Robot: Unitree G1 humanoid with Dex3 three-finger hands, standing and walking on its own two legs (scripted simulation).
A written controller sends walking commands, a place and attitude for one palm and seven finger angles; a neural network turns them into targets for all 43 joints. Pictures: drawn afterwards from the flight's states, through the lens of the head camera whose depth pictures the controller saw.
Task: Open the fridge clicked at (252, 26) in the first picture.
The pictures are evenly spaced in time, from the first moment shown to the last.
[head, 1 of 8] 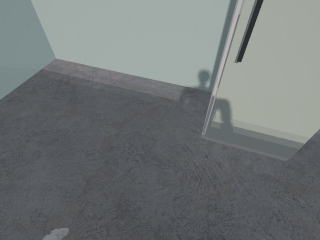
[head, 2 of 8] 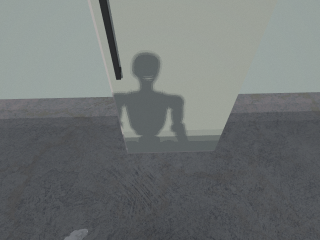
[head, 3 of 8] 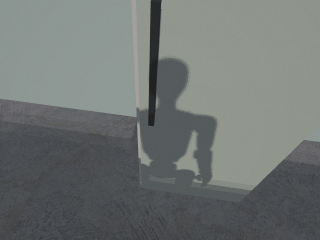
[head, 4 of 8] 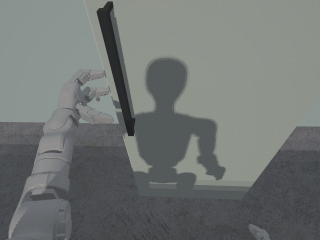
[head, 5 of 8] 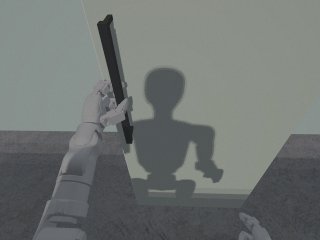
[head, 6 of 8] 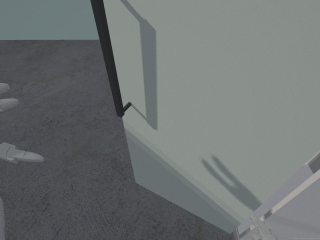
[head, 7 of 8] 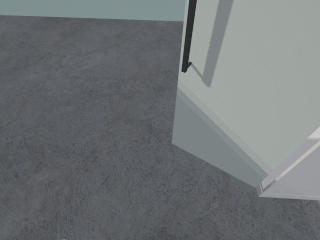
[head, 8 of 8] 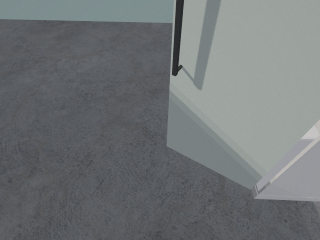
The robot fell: no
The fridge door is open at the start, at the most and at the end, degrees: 0 61 61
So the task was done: yes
